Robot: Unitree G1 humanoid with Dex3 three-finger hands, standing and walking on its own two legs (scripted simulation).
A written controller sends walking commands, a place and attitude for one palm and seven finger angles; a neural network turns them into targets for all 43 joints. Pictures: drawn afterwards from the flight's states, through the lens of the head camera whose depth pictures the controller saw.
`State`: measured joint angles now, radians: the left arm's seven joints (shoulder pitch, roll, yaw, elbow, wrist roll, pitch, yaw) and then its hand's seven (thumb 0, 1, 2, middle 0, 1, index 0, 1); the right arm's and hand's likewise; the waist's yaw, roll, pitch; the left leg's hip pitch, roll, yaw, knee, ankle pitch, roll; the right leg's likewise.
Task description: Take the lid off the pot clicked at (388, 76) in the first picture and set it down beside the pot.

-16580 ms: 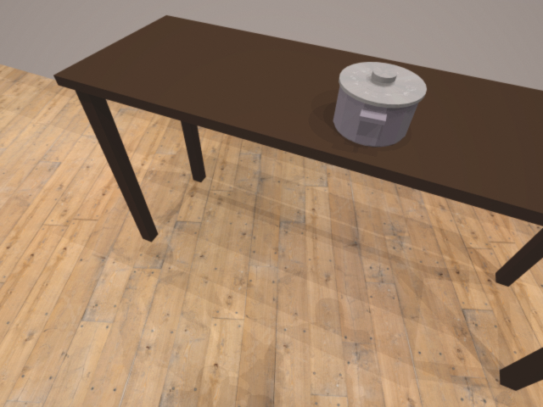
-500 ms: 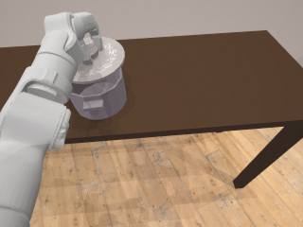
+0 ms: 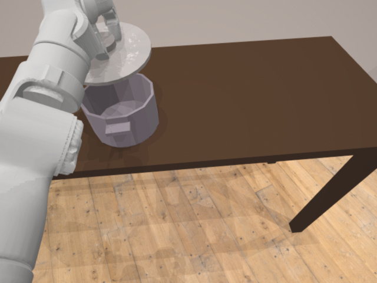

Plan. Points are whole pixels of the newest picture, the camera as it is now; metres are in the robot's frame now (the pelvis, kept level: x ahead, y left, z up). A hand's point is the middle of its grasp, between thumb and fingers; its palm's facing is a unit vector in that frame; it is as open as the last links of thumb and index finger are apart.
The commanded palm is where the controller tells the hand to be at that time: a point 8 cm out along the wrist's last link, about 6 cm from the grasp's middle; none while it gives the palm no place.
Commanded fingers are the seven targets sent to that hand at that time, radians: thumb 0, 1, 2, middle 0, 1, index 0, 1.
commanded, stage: lift the lid straight up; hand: left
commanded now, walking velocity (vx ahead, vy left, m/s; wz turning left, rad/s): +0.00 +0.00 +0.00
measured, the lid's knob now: (102, 42) +0.53 +0.13 +0.25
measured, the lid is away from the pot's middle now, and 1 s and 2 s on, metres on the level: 0.01 0.05 0.16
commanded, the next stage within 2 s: move the lid sideways beside the pot in 0.56 s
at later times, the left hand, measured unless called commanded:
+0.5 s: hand (81, 18) +0.49 +0.14 +0.31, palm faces -0.18 -0.12 -0.98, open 8.1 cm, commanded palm +0.49 +0.14 +0.36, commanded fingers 0.00 0.61 0.99 -0.79 -1.14 -0.78 -1.10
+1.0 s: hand (63, 26) +0.49 +0.18 +0.30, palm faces -0.20 -0.08 -0.98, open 8.1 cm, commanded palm +0.49 +0.18 +0.36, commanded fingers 0.00 0.61 0.99 -0.79 -1.14 -0.78 -1.10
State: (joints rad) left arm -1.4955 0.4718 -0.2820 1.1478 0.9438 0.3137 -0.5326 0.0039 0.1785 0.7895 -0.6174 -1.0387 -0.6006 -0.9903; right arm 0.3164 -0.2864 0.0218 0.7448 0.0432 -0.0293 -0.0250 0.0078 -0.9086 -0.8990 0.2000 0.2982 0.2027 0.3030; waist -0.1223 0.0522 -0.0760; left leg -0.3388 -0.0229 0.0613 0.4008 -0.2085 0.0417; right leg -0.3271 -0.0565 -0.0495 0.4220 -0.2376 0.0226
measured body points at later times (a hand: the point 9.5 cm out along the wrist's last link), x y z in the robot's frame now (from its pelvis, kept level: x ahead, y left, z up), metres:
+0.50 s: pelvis +0.00 +0.00 +0.00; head +0.03 -0.02 +0.45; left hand +0.50 +0.14 +0.36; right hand +0.07 -0.27 -0.13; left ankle -0.01 +0.09 -0.74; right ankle -0.03 -0.13 -0.74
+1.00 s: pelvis -0.01 -0.01 +0.00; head +0.03 -0.02 +0.45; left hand +0.50 +0.18 +0.35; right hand +0.05 -0.28 -0.13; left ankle -0.01 +0.09 -0.74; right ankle -0.03 -0.13 -0.74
